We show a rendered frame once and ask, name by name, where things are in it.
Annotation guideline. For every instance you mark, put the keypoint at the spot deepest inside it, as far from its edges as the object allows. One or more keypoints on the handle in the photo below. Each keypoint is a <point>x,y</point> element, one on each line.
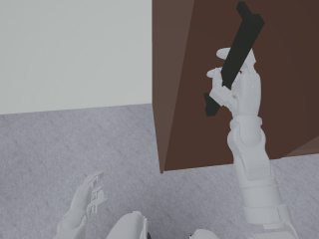
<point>246,36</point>

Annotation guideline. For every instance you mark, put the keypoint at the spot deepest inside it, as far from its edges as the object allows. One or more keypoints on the robot right forearm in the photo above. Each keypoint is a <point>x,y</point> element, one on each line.
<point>263,205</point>

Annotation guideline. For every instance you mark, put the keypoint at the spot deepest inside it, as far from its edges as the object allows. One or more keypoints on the robot left forearm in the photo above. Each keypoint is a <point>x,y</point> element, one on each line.
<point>73,225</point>

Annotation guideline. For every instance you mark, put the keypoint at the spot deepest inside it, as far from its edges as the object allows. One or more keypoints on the robot right hand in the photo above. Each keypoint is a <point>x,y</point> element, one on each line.
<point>246,87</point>

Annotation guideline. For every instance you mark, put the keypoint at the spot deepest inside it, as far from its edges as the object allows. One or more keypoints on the robot left hand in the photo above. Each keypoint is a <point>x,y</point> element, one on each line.
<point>91,201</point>

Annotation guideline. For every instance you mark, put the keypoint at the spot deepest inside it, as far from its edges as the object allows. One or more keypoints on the right robot thigh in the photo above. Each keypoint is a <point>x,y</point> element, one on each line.
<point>203,234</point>

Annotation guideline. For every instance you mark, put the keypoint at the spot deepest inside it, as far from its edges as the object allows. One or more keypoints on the left robot thigh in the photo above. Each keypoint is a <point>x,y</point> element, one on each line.
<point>130,226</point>

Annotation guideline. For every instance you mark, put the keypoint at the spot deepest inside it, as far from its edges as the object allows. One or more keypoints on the robot thigh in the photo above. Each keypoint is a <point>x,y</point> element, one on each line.
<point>203,234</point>
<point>130,226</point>

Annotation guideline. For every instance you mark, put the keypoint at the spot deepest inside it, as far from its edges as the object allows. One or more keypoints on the wardrobe door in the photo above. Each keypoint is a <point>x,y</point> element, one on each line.
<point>314,143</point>
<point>286,52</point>

